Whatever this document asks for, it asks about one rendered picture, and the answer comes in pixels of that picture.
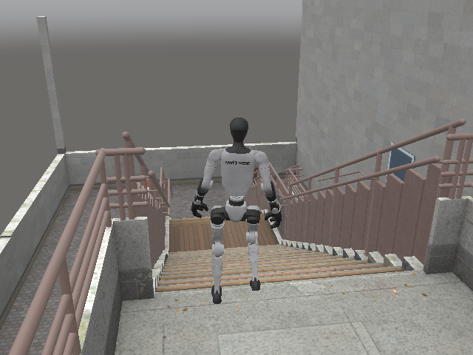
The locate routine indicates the left robot upper arm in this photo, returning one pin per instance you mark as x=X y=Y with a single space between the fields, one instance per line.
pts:
x=214 y=156

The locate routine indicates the right robot upper arm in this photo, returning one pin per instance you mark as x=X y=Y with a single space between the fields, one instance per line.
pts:
x=264 y=170

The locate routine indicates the robot head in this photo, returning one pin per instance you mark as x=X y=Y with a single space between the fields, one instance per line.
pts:
x=239 y=129

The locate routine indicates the left robot forearm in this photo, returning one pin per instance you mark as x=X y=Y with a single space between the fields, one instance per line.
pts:
x=201 y=192

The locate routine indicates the right robot foot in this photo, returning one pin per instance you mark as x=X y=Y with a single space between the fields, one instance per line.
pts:
x=255 y=285

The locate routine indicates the robot left hand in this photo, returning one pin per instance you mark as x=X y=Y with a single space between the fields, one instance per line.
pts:
x=195 y=207

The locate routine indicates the robot right hand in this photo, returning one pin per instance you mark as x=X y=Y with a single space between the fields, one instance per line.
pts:
x=275 y=217

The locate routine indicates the right robot forearm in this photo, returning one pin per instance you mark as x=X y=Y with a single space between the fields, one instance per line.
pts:
x=272 y=200

